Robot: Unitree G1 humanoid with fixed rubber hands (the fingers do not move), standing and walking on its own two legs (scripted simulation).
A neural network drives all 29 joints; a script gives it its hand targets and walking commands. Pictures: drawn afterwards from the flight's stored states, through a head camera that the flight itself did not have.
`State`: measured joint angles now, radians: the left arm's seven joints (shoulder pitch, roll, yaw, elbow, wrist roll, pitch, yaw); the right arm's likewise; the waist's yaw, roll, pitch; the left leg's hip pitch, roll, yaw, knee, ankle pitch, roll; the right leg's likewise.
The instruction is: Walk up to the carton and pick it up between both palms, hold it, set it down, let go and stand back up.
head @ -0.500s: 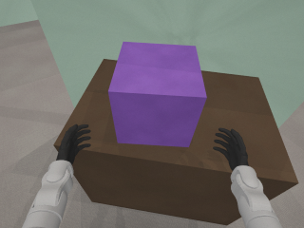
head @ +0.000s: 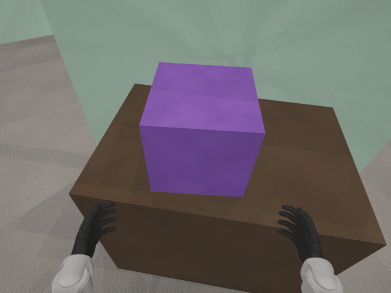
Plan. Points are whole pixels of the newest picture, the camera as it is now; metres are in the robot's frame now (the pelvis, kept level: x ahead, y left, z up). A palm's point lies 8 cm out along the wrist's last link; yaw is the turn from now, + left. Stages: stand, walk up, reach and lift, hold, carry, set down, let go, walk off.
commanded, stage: set down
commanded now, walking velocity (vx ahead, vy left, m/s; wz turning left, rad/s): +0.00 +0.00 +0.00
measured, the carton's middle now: (201, 129) +0.53 +0.00 +0.02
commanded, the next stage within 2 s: let go in 1.14 s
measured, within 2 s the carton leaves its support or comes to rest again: neither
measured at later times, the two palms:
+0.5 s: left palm (84, 270) +0.19 +0.23 -0.06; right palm (303, 275) +0.19 -0.21 -0.05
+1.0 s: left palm (84, 290) +0.16 +0.23 -0.08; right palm out of the picture +0.16 -0.21 -0.08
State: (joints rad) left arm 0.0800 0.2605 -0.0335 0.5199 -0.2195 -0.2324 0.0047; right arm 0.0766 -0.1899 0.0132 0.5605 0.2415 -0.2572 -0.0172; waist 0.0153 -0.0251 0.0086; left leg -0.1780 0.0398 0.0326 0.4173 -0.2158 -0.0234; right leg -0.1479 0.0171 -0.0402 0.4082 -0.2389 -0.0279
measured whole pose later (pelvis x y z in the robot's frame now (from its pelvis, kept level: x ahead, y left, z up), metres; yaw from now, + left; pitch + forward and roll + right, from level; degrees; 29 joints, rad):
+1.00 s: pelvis +0.01 +0.01 +0.00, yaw -1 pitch -6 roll +0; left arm 0.23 0.19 -0.01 0.52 -0.05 0.03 0.02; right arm 0.18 -0.15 -0.02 0.73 0.02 -0.21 0.01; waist 0.02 -0.01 0.09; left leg -0.07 0.03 0.04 0.40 -0.23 -0.01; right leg -0.03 0.02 -0.02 0.36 -0.23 -0.01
